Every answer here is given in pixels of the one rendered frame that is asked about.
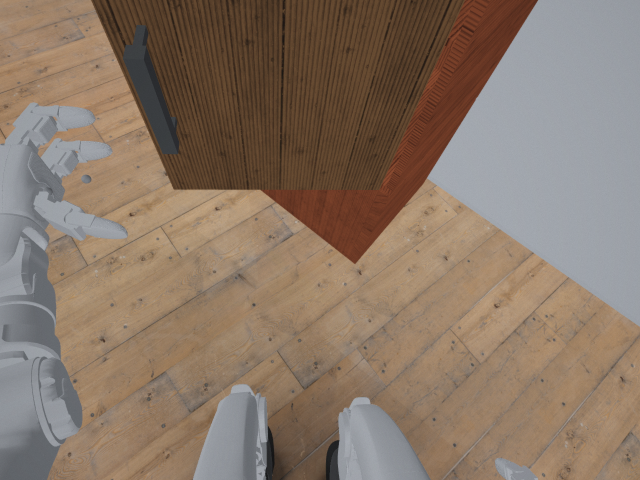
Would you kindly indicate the robot left forearm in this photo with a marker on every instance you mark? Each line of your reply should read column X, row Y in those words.
column 27, row 298

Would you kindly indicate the handle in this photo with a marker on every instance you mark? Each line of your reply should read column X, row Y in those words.
column 139, row 65

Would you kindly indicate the cupboard door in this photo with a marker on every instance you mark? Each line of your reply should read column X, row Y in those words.
column 284, row 94

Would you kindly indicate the left robot thigh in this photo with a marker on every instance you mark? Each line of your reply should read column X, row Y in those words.
column 238, row 427

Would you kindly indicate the robot left hand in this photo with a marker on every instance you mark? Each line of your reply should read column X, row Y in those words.
column 24, row 175

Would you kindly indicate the robot left upper arm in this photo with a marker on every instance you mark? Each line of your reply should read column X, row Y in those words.
column 39, row 409

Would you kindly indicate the robot left shin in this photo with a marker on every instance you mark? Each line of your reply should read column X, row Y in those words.
column 261, row 453

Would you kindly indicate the robot right hand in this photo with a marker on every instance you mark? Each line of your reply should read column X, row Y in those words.
column 511, row 471

